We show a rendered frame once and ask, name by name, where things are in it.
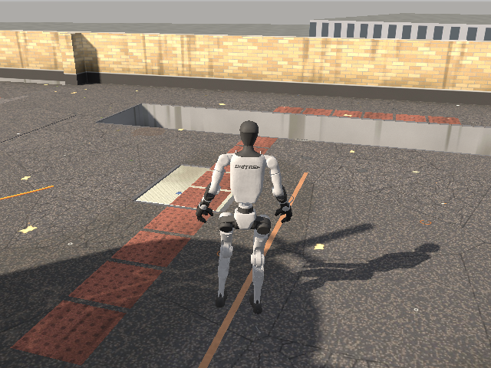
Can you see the robot foot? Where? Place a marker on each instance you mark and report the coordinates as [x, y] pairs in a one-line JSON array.
[[257, 308], [220, 301]]

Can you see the robot right foot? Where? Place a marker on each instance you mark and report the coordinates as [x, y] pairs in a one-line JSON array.
[[257, 308]]

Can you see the right robot upper arm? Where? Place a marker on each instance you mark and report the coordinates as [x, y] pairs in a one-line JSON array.
[[272, 163]]

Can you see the left robot forearm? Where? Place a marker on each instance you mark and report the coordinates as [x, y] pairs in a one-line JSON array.
[[207, 198]]

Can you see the right robot hand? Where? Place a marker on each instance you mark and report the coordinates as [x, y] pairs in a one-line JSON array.
[[288, 214]]

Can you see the robot left foot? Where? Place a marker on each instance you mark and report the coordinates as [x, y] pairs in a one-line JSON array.
[[220, 301]]

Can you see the left robot upper arm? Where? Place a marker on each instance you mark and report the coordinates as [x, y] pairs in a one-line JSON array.
[[218, 172]]

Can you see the left robot hand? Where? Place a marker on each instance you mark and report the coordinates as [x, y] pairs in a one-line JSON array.
[[199, 213]]

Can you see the right robot forearm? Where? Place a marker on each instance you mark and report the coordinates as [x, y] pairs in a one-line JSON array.
[[283, 201]]

